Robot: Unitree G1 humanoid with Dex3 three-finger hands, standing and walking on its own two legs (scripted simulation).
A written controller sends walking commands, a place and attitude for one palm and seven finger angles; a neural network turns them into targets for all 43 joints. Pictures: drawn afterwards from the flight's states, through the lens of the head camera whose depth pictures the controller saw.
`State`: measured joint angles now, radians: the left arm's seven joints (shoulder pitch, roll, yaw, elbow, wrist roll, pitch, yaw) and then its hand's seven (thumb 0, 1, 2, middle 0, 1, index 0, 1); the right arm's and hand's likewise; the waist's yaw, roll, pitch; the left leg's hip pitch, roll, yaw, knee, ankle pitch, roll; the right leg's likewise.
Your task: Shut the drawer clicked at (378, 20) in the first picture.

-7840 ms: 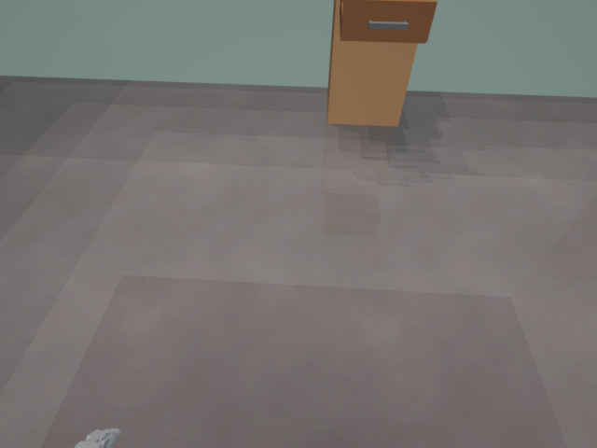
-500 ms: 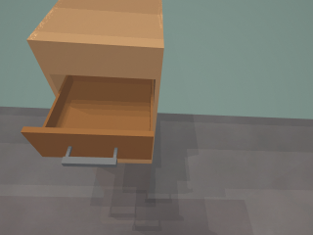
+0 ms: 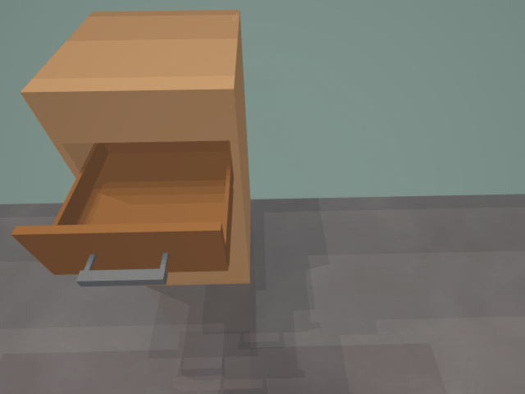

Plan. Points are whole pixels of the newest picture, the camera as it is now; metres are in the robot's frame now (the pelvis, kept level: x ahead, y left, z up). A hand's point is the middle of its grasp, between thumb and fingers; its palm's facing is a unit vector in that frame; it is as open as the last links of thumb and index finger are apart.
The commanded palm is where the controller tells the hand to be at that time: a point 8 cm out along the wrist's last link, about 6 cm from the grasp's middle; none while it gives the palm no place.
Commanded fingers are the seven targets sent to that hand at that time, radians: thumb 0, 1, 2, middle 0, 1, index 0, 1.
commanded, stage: come to a stop and stand still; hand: left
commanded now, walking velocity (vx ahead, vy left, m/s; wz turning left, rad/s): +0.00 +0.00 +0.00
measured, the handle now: (126, 267) +0.36 +0.29 -0.09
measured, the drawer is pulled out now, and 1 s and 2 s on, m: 0.26 0.26 0.26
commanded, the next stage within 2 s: look again from close up in 0.04 s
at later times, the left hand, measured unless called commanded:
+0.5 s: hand out of the picture +0.00 +0.21 -0.19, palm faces +0.06 -0.98 -0.17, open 7.4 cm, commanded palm none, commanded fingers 0.00 0.90 0.90 -0.20 -0.30 -0.20 -0.30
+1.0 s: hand (125, 354) +0.18 +0.21 -0.01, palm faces +0.05 -1.00 -0.03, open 6.6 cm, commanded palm +0.10 +0.28 -0.06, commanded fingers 0.00 0.90 0.90 -0.52 -0.65 -0.52 -0.65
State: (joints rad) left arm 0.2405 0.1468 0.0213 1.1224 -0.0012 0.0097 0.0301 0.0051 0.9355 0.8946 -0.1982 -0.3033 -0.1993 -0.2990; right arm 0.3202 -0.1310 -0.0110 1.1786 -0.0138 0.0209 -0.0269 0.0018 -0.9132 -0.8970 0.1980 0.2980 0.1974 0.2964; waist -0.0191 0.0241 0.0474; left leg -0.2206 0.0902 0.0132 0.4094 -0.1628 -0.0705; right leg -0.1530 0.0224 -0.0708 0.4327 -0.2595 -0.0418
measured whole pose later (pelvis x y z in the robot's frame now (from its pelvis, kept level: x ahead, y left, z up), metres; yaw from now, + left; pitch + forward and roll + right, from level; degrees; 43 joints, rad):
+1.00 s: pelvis -0.04 +0.04 -0.07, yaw +0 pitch +9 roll +0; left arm 0.36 0.15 0.11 0.12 -0.19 -0.55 -0.16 0.00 0.91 0.90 -0.33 -0.45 -0.33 -0.45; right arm 0.20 -0.21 -0.04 0.63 0.01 -0.27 0.01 0.01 -0.91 -0.90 0.20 0.30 0.20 0.30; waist -0.03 0.00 -0.14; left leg -0.77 0.02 0.04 0.97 -0.36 0.02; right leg -0.72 -0.03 -0.02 1.00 -0.45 0.01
